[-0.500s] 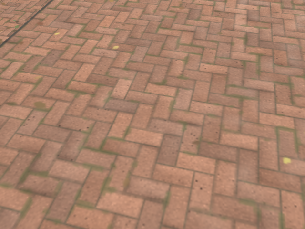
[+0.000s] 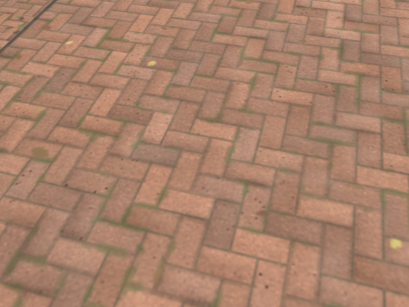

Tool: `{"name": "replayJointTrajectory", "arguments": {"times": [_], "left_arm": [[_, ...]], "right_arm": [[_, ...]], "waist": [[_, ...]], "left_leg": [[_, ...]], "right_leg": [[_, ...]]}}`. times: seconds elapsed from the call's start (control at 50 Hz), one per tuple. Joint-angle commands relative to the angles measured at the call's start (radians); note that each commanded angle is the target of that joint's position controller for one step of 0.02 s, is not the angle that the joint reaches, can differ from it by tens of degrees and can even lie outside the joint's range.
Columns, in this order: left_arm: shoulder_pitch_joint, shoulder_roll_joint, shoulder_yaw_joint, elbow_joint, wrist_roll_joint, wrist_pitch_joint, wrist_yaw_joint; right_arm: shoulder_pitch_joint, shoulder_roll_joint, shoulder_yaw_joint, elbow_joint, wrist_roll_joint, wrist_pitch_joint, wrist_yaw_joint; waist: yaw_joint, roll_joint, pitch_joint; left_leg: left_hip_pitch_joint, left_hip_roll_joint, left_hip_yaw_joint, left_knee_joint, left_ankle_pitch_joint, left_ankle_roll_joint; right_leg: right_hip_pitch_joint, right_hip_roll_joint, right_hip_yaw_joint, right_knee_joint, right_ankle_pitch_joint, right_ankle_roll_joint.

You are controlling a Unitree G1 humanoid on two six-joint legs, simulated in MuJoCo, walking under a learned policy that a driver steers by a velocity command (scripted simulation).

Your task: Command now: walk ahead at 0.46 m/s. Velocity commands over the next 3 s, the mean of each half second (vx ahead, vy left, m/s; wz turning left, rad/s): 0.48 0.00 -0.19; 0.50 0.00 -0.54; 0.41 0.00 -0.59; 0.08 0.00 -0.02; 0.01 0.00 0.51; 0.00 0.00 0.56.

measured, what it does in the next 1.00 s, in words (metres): walks ahead, turning right: left foot, then right foot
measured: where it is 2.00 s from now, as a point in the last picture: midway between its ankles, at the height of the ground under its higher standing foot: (276, 221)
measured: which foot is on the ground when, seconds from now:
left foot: up 0.00-0.20, down 0.22-0.78, up 0.80-1.00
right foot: down 0.00-0.22, up 0.24-0.74, down 0.76-1.00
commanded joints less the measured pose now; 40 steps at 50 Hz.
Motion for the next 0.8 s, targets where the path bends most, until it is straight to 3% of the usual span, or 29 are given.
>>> {"name": "replayJointTrajectory", "arguments": {"times": [0.02, 0.08, 0.14, 0.18, 0.2, 0.22, 0.24, 0.26, 0.28, 0.3, 0.34, 0.36, 0.42, 0.46, 0.54, 0.62, 0.68, 0.72, 0.74, 0.76, 0.78, 0.8], "left_arm": [[0.053, 0.115, 0.011, -0.022, -0.001, -0.014, 0.004], [0.078, 0.129, 0.013, -0.011, -0.003, -0.018, 0.008], [0.059, 0.147, 0.018, -0.005, 0.002, -0.020, 0.012], [0.040, 0.166, 0.025, -0.004, 0.006, -0.015, 0.015], [0.022, 0.171, 0.025, -0.009, 0.002, -0.010, 0.012], [0.027, 0.136, 0.015, -0.034, -0.007, -0.008, 0.004], [0.167, 0.010, -0.005, -0.047, -0.047, 0.001, -0.005], [0.071, 0.135, 0.027, -0.045, -0.022, 0.009, -0.001], [-0.031, 0.141, 0.034, -0.083, -0.015, 0.009, -0.005], [-0.069, 0.124, 0.034, -0.091, -0.011, 0.007, -0.007], [-0.047, 0.088, 0.037, -0.083, 0.012, 0.032, -0.017], [-0.045, 0.073, 0.038, -0.088, 0.015, 0.045, -0.022], [-0.128, 0.064, 0.042, -0.131, 0.016, 0.073, -0.033], [-0.208, 0.072, 0.042, -0.165, 0.014, 0.080, -0.041], [-0.362, 0.067, 0.032, -0.225, 0.007, 0.074, -0.054], [-0.484, 0.067, 0.024, -0.278, 0.010, 0.070, -0.061], [-0.466, 0.090, 0.034, -0.286, 0.015, 0.069, -0.060], [-0.351, 0.120, 0.050, -0.258, 0.018, 0.070, -0.054], [-0.258, 0.145, 0.063, -0.232, 0.019, 0.065, -0.050], [-0.125, 0.182, 0.084, -0.192, 0.027, 0.057, -0.040], [-0.062, 0.273, 0.110, -0.182, 0.035, 0.053, -0.029], [-0.095, 0.356, 0.126, -0.210, 0.020, 0.065, -0.031]], "right_arm": [[-0.117, -0.004, 0.009, -0.082, 0.007, 0.000, 0.005], [-0.200, -0.008, 0.014, -0.118, 0.015, 0.000, 0.005], [-0.175, -0.037, 0.003, -0.128, 0.015, -0.007, -0.005], [-0.006, -0.074, -0.019, -0.079, 0.015, -0.019, -0.019], [0.158, -0.096, -0.034, -0.027, 0.010, -0.029, -0.028], [0.316, -0.174, -0.058, 0.003, -0.017, -0.037, -0.039], [0.342, -0.253, -0.075, -0.004, -0.031, -0.035, -0.032], [0.254, -0.201, -0.067, -0.020, 0.006, -0.022, -0.025], [0.129, -0.141, -0.047, -0.042, 0.015, -0.027, -0.024], [0.076, -0.087, -0.033, -0.047, 0.013, -0.038, -0.021], [0.091, -0.027, -0.013, -0.021, 0.015, -0.054, -0.033], [0.117, -0.024, -0.010, -0.012, 0.016, -0.062, -0.038], [0.172, -0.062, -0.016, -0.001, 0.019, -0.079, -0.043], [0.205, -0.065, -0.015, 0.001, 0.016, -0.081, -0.044], [0.252, -0.063, -0.007, 0.007, 0.017, -0.082, -0.049], [0.331, -0.088, -0.010, 0.029, 0.017, -0.074, -0.062], [0.334, -0.115, -0.016, 0.033, 0.012, -0.059, -0.073], [0.309, -0.147, -0.027, 0.022, 0.008, -0.045, -0.078], [0.299, -0.162, -0.032, 0.011, 0.008, -0.036, -0.073], [0.278, -0.170, -0.035, -0.005, 0.013, -0.030, -0.064], [0.276, -0.111, -0.024, -0.042, 0.011, -0.032, -0.056], [0.256, -0.066, -0.020, -0.131, 0.031, -0.041, -0.035]], "waist": [[-0.003, -0.101, 0.130], [0.013, -0.117, 0.135], [-0.020, -0.113, 0.109], [-0.090, -0.114, 0.014], [-0.160, -0.093, -0.065], [-0.203, -0.017, -0.174], [-0.125, 0.199, -0.306], [-0.123, 0.018, -0.248], [-0.082, 0.006, -0.089], [-0.057, -0.024, -0.015], [-0.005, 0.004, 0.029], [0.003, 0.009, 0.030], [0.013, 0.012, 0.056], [0.002, 0.018, 0.075], [-0.025, 0.021, 0.103], [-0.063, 0.027, 0.110], [-0.034, 0.057, 0.077], [0.023, 0.088, 0.011], [0.059, 0.089, -0.044], [0.128, 0.044, -0.109], [0.135, -0.081, -0.189], [0.072, -0.250, -0.245]], "left_leg": [[-0.078, -0.016, 0.042, -0.173, 0.082, -0.013], [0.008, -0.044, 0.076, -0.320, 0.128, 0.009], [0.098, -0.072, 0.080, -0.382, 0.094, 0.062], [0.284, -0.123, 0.083, -0.409, 0.028, 0.099], [0.485, -0.120, 0.072, -0.480, 0.062, 0.116], [0.731, 0.077, -0.139, -0.507, -0.087, 0.155], [0.974, 0.393, -0.654, -0.625, -0.195, 0.299], [0.849, 0.348, -0.702, -0.723, -0.357, 0.269], [0.680, 0.317, -0.527, -0.760, -0.356, 0.224], [0.554, 0.276, -0.409, -0.797, -0.228, 0.188], [0.425, 0.205, -0.220, -0.817, -0.052, 0.127], [0.410, 0.198, -0.175, -0.820, 0.002, 0.119], [0.422, 0.188, -0.066, -0.843, 0.091, 0.108], [0.446, 0.174, -0.006, -0.850, 0.134, 0.096], [0.487, 0.143, 0.106, -0.836, 0.285, 0.070], [0.618, 0.173, 0.169, -0.797, 0.447, 0.064], [0.713, 0.195, 0.218, -0.672, 0.791, 0.055], [0.739, 0.206, 0.237, -0.480, 1.002, 0.060], [0.717, 0.211, 0.233, -0.322, 0.977, 0.063], [0.606, 0.196, 0.244, -0.085, 0.806, 0.040], [0.349, 0.135, 0.228, 0.226, 0.198, 0.013], [-0.056, -0.109, 0.081, 0.545, -0.395, -0.041]], "right_leg": [[-0.049, -0.238, 0.136, -0.112, 0.452, -0.105], [-0.032, -0.248, 0.111, -0.115, 0.527, -0.103], [0.047, -0.276, 0.089, -0.032, 0.763, -0.091], [0.080, -0.269, 0.077, 0.190, 0.990, -0.071], [0.010, -0.238, 0.064, 0.388, 0.921, -0.057], [-0.189, -0.188, 0.045, 0.672, 0.593, -0.048], [-0.535, -0.006, 0.016, 1.070, -0.241, -0.011], [-0.602, -0.045, 0.136, 1.137, -0.190, -0.031], [-0.623, -0.096, 0.135, 1.095, -0.084, -0.036], [-0.588, -0.130, 0.133, 1.042, -0.025, -0.038], [-0.503, -0.160, 0.132, 0.975, 0.001, -0.026], [-0.489, -0.162, 0.128, 0.960, 0.006, -0.020], [-0.579, -0.177, 0.107, 0.913, 0.072, -0.006], [-0.653, -0.184, 0.093, 0.857, 0.147, 0.002], [-0.664, -0.161, 0.032, 0.615, 0.272, 0.012], [-0.640, -0.125, -0.055, 0.439, 0.267, -0.015], [-0.562, -0.062, -0.099, 0.391, 0.156, -0.065], [-0.437, 0.001, -0.118, 0.383, 0.045, -0.112], [-0.331, 0.029, -0.109, 0.344, 0.013, -0.137], [-0.135, 0.031, -0.062, 0.241, 0.038, -0.169], [0.090, -0.202, 0.240, 0.225, -0.028, -0.229], [0.294, -0.419, 0.834, 0.055, -0.038, -0.401]]}}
